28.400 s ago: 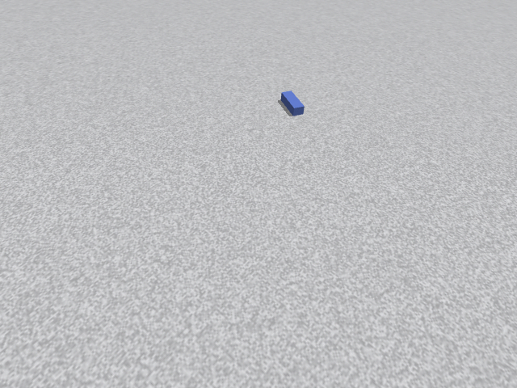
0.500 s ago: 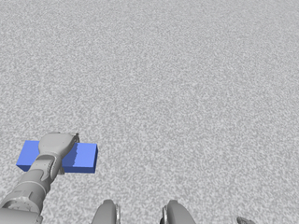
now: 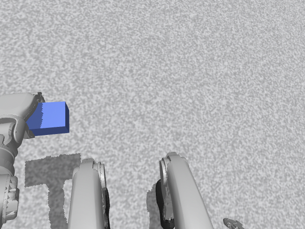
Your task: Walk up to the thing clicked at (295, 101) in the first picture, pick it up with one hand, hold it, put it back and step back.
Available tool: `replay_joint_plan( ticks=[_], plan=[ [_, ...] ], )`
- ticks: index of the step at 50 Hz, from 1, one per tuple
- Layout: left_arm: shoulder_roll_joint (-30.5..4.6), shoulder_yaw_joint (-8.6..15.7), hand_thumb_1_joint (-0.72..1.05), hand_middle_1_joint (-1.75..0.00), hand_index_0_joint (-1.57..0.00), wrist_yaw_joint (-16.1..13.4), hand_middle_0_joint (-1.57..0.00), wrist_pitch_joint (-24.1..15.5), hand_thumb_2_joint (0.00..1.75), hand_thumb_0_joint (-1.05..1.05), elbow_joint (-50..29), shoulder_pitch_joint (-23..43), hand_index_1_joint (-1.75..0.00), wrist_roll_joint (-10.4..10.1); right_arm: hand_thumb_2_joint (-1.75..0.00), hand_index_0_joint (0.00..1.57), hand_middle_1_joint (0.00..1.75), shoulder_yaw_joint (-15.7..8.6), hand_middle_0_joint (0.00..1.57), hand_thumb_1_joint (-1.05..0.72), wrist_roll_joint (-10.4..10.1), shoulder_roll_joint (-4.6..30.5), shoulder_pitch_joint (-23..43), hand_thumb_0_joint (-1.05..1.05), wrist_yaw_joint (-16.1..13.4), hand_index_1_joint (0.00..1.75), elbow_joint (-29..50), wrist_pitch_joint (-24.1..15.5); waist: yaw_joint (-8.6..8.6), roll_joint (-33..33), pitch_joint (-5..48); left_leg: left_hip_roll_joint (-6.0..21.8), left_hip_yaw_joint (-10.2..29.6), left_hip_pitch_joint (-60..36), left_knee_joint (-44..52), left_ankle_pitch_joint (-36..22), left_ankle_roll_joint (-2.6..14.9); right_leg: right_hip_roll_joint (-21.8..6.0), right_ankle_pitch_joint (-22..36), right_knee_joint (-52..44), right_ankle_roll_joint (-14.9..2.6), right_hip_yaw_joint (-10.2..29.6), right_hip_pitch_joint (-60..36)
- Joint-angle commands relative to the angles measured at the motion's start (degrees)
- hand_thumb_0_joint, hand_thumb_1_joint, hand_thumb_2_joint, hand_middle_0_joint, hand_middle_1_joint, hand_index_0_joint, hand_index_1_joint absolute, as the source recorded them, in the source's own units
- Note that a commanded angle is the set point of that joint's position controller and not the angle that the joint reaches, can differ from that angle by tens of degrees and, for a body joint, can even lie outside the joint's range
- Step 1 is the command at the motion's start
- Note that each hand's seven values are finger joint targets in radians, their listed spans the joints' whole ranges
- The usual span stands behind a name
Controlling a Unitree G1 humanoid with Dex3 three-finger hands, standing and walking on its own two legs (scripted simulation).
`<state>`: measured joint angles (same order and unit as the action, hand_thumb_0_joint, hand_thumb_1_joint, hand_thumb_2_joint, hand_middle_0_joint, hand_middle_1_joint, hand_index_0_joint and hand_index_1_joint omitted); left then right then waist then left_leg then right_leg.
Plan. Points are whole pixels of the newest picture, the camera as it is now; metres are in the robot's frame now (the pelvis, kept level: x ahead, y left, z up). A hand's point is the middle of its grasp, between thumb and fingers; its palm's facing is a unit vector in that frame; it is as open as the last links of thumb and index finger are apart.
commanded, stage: crouch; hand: left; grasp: from above
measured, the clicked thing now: (26, 120) +0.42 +0.31 -0.19
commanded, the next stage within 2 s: lower in 0.88 s
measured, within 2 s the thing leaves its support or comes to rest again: rests again in 1.84 s
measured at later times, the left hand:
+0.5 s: hand (36, 117) +0.45 +0.31 -0.27, palm faces -0.47 -0.08 -0.88, open 10.4 cm
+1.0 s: hand (41, 118) +0.46 +0.32 -0.33, palm faces -0.46 -0.07 -0.89, open 10.3 cm
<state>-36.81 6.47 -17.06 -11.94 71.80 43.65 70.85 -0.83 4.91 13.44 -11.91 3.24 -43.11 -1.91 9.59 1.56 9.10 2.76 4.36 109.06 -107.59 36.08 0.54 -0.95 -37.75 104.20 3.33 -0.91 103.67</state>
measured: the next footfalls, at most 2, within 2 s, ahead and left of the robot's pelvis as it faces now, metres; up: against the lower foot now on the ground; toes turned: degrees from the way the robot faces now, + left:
none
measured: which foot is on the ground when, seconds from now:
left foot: down 0.00-1.00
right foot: down 0.00-1.00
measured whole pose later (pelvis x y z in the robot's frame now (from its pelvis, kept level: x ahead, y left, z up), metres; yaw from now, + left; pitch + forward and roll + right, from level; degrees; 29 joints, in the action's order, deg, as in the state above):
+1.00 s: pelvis -0.01 +0.00 -0.15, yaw -5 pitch +34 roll -11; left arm -52.7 13.0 -18.8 -17.4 81.1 55.2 76.6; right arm 4.8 9.5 15.5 -7.2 8.9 -41.8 -0.7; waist 14.1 -2.6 -0.1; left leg 2.0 9.9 133.4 -136.4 38.4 0.1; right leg 1.3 -40.6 131.1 3.8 -2.9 125.7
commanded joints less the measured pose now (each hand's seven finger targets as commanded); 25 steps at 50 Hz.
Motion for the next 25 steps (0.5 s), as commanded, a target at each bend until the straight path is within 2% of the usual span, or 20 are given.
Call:
replay_joint_plan(
  ticks=[1,2,3,4,5,7,8,9,10,11,12,13,14,16,18,19,20,22,25],
  plan=[
    [-20.41,4.34,0.64,-0.81,-0.99,-4.84,-0.96,-2.66,0.9,0.0,-12.78,24.81,-0.78,0.68,-0.9,0.2,0.3,-4.66,0.2,-0.89,1.19,14.25,-11.24,0.0,0.35,0.3,0.62,-1.21,0.27,16.42,41.12,-0.95,2.16,-38.55,8.57,-17.51,-0.94,1.18,13.35,-5.49,-5.06,-4.63,-5.33],
    [-21.88,4.92,0.62,-0.8,-0.98,-5.3,-0.95,-3.28,0.9,0.0,-14.49,26.35,-0.78,1.41,-0.9,0.2,0.3,-4.31,0.2,-0.9,1.4,13.89,-11.47,0.0,0.6,0.3,0.35,-1.11,-0.18,18.48,42.87,-1.0,1.02,-39.26,6.88,-18.98,-0.75,1.5,14.52,-5.02,-5.09,-4.41,-5.58],
    [-22.69,5.88,0.62,-0.78,-0.98,-5.61,-0.96,-3.05,0.88,0.0,-10.3,23.97,-0.76,1.94,-0.9,0.2,0.3,-4.88,0.2,-0.9,1.43,15.08,-11.72,0.0,0.84,0.3,0.28,-0.98,-0.15,17.93,42.14,-1.05,1.02,-38.41,6.02,-18.8,-0.74,1.49,14.4,-4.23,-5.11,-4.45,-4.52],
    [-24.16,6.16,0.63,-0.79,-0.99,-5.85,-0.97,-3.57,0.89,0.0,-13.72,27.29,-0.77,2.44,-0.9,0.2,0.3,-4.35,0.2,-0.9,1.64,14.33,-12.31,0.0,1.22,0.3,0.19,-0.89,0.15,19.08,42.08,-0.98,0.84,-37.64,5.25,-19.21,-0.87,1.43,14.84,-3.45,-5.11,-4.57,-4.48],
    [-23.48,6.51,0.63,-0.79,-0.99,-6.08,-0.96,-3.4,0.88,0.0,-11.75,25.15,-0.77,2.37,-0.9,0.2,0.3,-4.74,0.2,-0.9,1.84,14.85,-12.02,0.0,1.47,0.3,0.23,-0.79,-0.05,19.6,41.99,-1.11,0.42,-37.19,4.65,-18.92,-0.83,1.35,14.96,-2.92,-5.09,-4.59,-4.47],
    [-23.25,5.91,0.63,-0.76,-1.0,-6.47,-0.99,-3.07,0.9,0.0,-9.71,25.8,-0.74,2.87,-0.9,0.2,0.3,-4.66,0.2,-0.9,2.11,15.2,-11.32,0.0,1.79,0.3,0.44,-0.67,0.34,20.62,40.12,-0.99,0.54,-35.41,4.04,-17.28,-1.03,1.38,13.83,-1.09,-5.24,-4.85,-1.7],
    [-24.77,6.49,0.65,-0.76,-1.01,-6.57,-0.99,-3.33,0.89,0.0,-12.84,28.72,-0.75,3.13,-0.9,0.2,0.3,-4.64,0.2,-0.9,2.36,15.23,-11.77,0.0,2.13,0.3,0.42,-0.62,0.55,22.17,41.19,-0.77,0.83,-36.36,3.59,-17.15,-1.1,1.41,13.19,-0.46,-5.26,-5.17,-0.74],
    [-25.43,6.64,0.65,-0.75,-1.01,-6.7,-1.0,-3.04,0.88,0.0,-10.41,27.28,-0.74,3.37,-0.9,0.2,0.3,-4.64,0.2,-0.9,2.2,15.44,-11.53,0.0,2.28,0.3,0.57,-0.59,0.18,22.14,40.69,-0.74,0.6,-35.34,2.96,-16.44,-0.98,1.64,13.0,0.24,-5.35,-5.45,-0.54],
    [-24.57,6.81,0.67,-0.75,-1.02,-6.74,-1.01,-2.57,0.9,0.0,-8.9,25.95,-0.74,3.19,-0.9,0.2,0.3,-4.76,0.2,-0.9,2.36,15.95,-11.33,0.0,2.48,0.3,0.82,-0.59,0.29,21.92,40.53,-0.68,1.08,-35.51,2.93,-16.37,-1.16,1.33,12.7,0.85,-5.22,-5.6,0.27],
    [-24.58,6.24,0.69,-0.76,-1.03,-6.57,-1.02,-2.67,0.91,0.0,-10.36,27.82,-0.75,2.93,-0.9,0.2,0.3,-4.77,0.2,-0.9,2.46,15.79,-11.49,0.0,2.74,0.3,0.75,-0.6,0.99,22.15,40.76,-0.55,1.05,-35.18,1.91,-16.47,-1.03,1.46,12.99,1.36,-5.17,-5.8,0.54],
    [-25.67,6.74,0.68,-0.75,-1.03,-6.49,-1.02,-2.64,0.91,0.0,-10.74,28.77,-0.74,2.99,-0.9,0.2,0.3,-4.66,0.2,-0.9,2.47,15.8,-11.57,0.0,2.89,0.3,0.68,-0.52,1.03,21.32,41.39,-0.71,0.28,-33.61,0.46,-16.3,-0.61,1.76,13.64,1.45,-5.09,-5.64,-0.22],
    [-24.26,6.25,0.68,-0.75,-1.03,-6.18,-1.02,-2.11,0.92,0.0,-6.87,25.75,-0.74,2.92,-0.9,0.2,0.3,-4.31,0.2,-0.9,2.53,15.77,-11.63,0.0,3.07,0.3,0.91,-0.5,1.15,19.62,40.1,-0.82,0.2,-32.28,-0.29,-16.3,-0.43,1.78,13.81,1.41,-4.93,-5.62,-0.32],
    [-25.19,6.34,0.69,-0.76,-1.04,-6.01,-1.02,-2.08,0.9,0.0,-7.25,27.33,-0.75,2.75,-0.9,0.2,0.3,-4.34,0.2,-0.9,2.58,15.98,-11.16,0.0,3.21,0.3,0.98,-0.49,1.52,19.66,39.08,-0.85,0.16,-30.08,-0.64,-15.3,-0.44,1.7,13.44,2.26,-4.96,-5.65,0.21],
    [-28.52,8.11,0.7,-0.78,-1.04,-5.51,-1.02,-2.08,0.92,0.0,-7.85,28.55,-0.76,2.61,-0.9,0.2,0.3,-4.22,0.2,-0.9,2.63,16.37,-11.57,0.0,3.55,0.3,0.69,-0.45,1.27,18.97,39.34,-0.75,0.42,-29.08,-1.7,-14.59,-0.24,1.84,13.12,3.3,-4.87,-5.95,0.46],
    [-27.15,6.85,0.71,-0.78,-1.05,-4.48,-1.03,-2.3,0.91,0.0,-6.17,27.89,-0.76,2.55,-0.9,0.2,0.3,-3.79,0.2,-0.9,2.71,16.07,-11.81,0.0,4.07,0.3,1.09,-0.4,2.17,17.98,38.13,-0.93,-0.03,-26.61,-3.49,-14.54,0.06,2.05,13.47,3.71,-4.72,-5.82,-0.02],
    [-29.27,8.01,0.7,-0.78,-1.04,-4.38,-1.02,-2.95,0.9,0.0,-9.18,30.26,-0.76,2.56,-0.9,0.2,0.3,-3.8,0.2,-0.9,2.87,16.34,-12.04,0.0,4.14,0.3,0.71,-0.29,2.28,17.95,38.79,-0.96,-0.02,-25.29,-4.28,-14.89,0.08,2.02,14.51,4.51,-4.68,-5.93,-0.57],
    [-30.54,9.06,0.72,-0.8,-1.04,-4.18,-1.02,-3.03,0.89,0.0,-7.03,27.88,-0.78,3.04,-0.9,0.2,0.3,-3.35,0.2,-0.9,2.87,16.23,-11.64,0.0,4.37,0.3,1.65,-0.24,1.61,17.29,38.94,-1.07,-0.33,-24.82,-5.04,-15.57,0.17,2.17,15.09,4.93,-4.65,-5.94,-1.31],
    [-28.83,7.68,0.74,-0.8,-1.06,-3.47,-1.03,-3.42,0.88,0.0,-4.46,26.6,-0.77,2.96,-0.9,0.2,0.3,-3.21,0.2,-0.9,2.93,16.2,-11.43,0.0,4.68,0.3,1.02,0.14,1.79,16.21,37.38,-1.08,-0.61,-22.26,-6.07,-13.69,0.35,2.55,13.63,5.41,-4.61,-5.92,-0.21],
    [-30.65,8.08,0.73,-0.79,-1.05,-3.05,-1.02,-4.49,0.84,0.0,-3.55,28.54,-0.76,3.29,-0.9,0.2,0.3,-2.64,0.2,-0.9,3.25,16.67,-10.46,0.0,4.92,0.3,1.23,0.4,2.59,17.25,35.01,-1.14,-0.26,-18.97,-6.55,-10.12,0.2,2.51,11.38,7.21,-4.81,-6.47,2.2]
  ],
)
